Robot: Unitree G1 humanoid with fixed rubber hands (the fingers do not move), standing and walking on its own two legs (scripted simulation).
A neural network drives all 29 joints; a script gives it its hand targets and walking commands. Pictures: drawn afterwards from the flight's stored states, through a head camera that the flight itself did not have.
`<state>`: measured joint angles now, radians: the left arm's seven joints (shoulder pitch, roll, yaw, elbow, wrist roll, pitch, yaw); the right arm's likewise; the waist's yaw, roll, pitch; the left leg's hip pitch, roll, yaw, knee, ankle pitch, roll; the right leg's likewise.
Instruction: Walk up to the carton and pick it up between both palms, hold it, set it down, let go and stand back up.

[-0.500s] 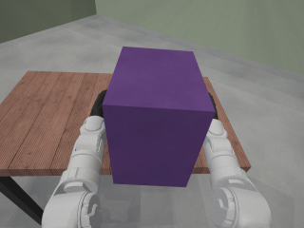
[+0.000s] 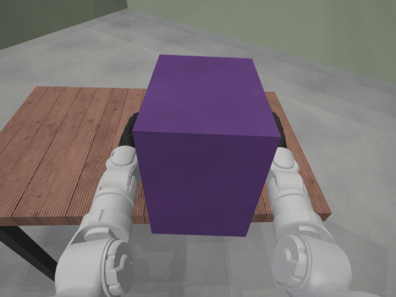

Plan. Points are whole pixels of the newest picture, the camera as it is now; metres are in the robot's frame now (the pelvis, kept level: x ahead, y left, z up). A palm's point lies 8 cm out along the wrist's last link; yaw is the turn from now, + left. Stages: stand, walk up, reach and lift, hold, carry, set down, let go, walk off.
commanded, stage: set down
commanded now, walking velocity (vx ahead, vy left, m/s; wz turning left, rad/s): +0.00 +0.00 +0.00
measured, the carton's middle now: (202, 145) +0.45 -0.05 +0.09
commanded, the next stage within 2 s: none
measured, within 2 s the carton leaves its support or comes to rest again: rests again in 1.66 s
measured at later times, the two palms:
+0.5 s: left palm (130, 149) +0.42 +0.10 +0.10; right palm (275, 150) +0.39 -0.20 +0.11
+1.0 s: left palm (130, 153) +0.42 +0.10 +0.10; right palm (275, 154) +0.39 -0.20 +0.11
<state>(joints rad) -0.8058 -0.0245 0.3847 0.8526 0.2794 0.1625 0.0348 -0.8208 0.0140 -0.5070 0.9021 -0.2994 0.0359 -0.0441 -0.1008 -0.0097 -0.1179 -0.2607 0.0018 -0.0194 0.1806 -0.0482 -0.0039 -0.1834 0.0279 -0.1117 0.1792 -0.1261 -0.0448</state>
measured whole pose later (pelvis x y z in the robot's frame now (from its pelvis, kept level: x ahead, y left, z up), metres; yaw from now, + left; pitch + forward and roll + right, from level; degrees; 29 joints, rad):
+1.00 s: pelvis -0.01 -0.01 +0.00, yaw +0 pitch +8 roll +0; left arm -0.85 -0.07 0.53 0.87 0.39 0.00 -0.03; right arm -0.81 0.11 -0.70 0.72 -0.53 -0.03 0.06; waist -0.07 0.00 -0.04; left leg -0.25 0.01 -0.02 0.09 0.02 -0.01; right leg -0.20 0.03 -0.11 0.16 -0.10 -0.05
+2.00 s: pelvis -0.01 +0.00 -0.02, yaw -5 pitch +27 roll +0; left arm -1.04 0.18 0.21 1.28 -0.02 -0.17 0.11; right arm -1.03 -0.11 -0.21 1.17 0.00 -0.08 -0.11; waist -0.05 0.00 -0.33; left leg -0.71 0.03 0.06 0.25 -0.02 0.00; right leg -0.69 0.05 -0.04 0.32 -0.10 -0.05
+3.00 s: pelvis -0.05 +0.01 -0.02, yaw -4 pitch +16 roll -1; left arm -1.12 0.37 -0.07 0.95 -0.35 0.35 0.15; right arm -1.18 -0.40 -0.05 1.08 0.31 0.35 -0.05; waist -0.05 0.01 -0.25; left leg -0.61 0.04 0.03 0.40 -0.07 0.01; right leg -0.53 0.05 -0.06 0.36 -0.11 -0.04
